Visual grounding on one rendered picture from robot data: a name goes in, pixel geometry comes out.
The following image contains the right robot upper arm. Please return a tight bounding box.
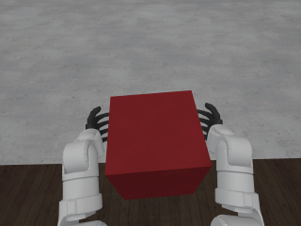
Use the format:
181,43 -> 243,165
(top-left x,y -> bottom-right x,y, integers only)
211,215 -> 261,226

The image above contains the robot right forearm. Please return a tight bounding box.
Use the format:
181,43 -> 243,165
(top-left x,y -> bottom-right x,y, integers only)
207,124 -> 264,226

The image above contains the carton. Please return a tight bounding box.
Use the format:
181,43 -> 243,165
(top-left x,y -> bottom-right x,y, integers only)
104,90 -> 213,200

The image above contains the robot left hand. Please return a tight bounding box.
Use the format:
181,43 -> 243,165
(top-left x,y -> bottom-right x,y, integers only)
86,106 -> 109,142

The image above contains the robot left forearm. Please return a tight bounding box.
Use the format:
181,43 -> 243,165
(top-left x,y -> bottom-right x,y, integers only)
57,128 -> 104,226

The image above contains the robot right hand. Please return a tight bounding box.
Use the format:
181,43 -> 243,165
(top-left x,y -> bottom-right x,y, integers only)
197,103 -> 223,140

